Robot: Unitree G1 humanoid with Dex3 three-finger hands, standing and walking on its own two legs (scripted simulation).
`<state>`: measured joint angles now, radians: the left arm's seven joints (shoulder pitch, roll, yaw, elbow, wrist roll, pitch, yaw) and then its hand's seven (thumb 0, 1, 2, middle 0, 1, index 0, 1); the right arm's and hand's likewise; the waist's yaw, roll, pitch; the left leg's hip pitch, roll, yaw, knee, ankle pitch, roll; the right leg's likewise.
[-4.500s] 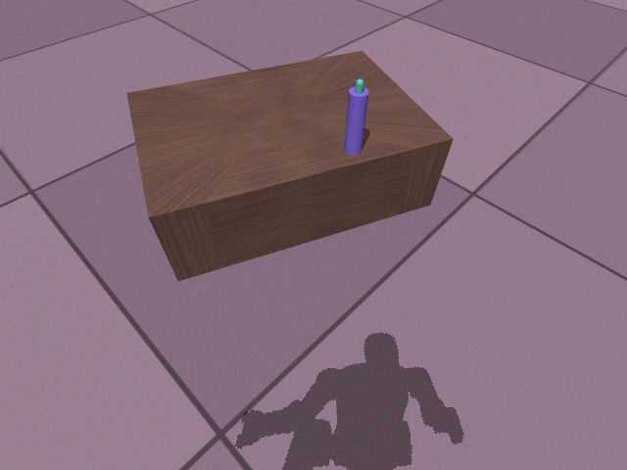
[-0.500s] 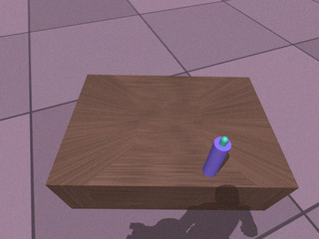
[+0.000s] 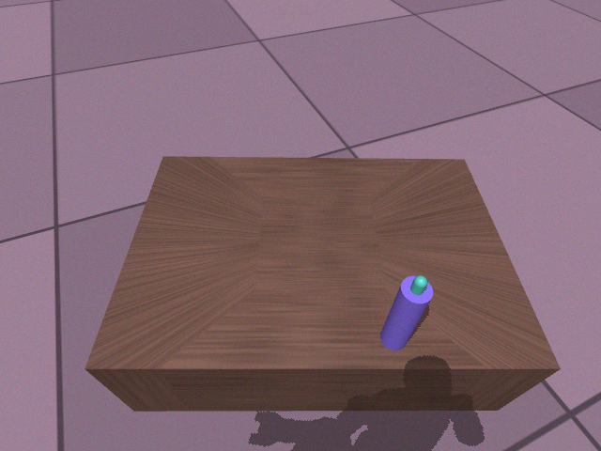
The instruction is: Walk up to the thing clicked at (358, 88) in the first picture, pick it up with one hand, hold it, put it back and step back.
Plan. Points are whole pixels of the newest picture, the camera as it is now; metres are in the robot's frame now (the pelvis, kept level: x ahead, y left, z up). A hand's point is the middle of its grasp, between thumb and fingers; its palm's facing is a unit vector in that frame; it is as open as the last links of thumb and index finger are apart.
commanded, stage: walk up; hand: right
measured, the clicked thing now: (406, 311) +0.45 -0.23 -0.28
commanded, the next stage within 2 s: stand in 0.84 s
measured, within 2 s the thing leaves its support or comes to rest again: neither
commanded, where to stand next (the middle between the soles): +0.07 +0.00 m, yaw -2 degrees
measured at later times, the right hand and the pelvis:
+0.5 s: hand out of the picture +0.09 -0.25 -0.15, palm faces -0.01 +0.94 -0.35, open 7.4 cm; pelvis +0.01 +0.00 +0.01, yaw -1 degrees
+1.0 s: hand out of the picture +0.09 -0.25 -0.15, palm faces -0.01 +0.94 -0.34, open 7.4 cm; pelvis +0.01 +0.00 +0.01, yaw -1 degrees
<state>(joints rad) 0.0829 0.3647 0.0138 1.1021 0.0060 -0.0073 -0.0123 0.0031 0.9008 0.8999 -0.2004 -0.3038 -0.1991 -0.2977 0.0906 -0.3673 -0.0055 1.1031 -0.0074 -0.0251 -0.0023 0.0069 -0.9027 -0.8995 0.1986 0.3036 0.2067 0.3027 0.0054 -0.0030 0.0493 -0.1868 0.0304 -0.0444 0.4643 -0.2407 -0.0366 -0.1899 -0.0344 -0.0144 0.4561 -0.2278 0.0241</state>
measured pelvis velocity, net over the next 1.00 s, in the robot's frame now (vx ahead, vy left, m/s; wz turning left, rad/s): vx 0.01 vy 0.00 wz -0.01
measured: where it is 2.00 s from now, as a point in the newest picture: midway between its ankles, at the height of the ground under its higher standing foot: outside the picture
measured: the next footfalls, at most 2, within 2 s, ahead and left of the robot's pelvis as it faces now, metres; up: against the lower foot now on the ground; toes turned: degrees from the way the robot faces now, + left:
none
